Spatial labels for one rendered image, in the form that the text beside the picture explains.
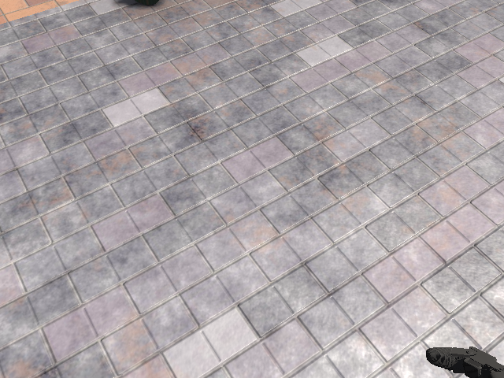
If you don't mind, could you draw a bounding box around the robot right hand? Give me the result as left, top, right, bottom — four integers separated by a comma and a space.
426, 346, 504, 378

